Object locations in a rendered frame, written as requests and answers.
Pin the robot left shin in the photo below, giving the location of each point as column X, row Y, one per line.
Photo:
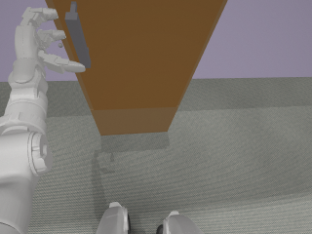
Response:
column 116, row 204

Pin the left robot hand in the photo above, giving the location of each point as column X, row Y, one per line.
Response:
column 29, row 43

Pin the left robot thigh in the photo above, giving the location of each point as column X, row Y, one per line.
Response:
column 114, row 221

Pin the left robot forearm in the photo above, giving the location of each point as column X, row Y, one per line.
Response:
column 26, row 110

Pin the handle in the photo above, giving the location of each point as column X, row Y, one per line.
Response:
column 77, row 35

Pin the robot left upper arm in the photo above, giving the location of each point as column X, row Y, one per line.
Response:
column 24, row 157

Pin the cupboard door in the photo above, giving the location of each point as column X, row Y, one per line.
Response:
column 142, row 52

